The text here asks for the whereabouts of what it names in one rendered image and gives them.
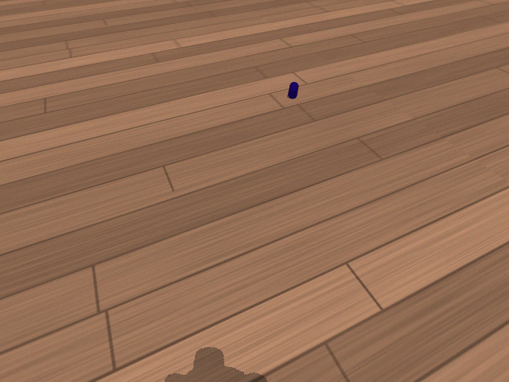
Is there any can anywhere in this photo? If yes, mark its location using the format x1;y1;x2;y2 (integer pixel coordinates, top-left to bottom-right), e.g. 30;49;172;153
288;82;298;99

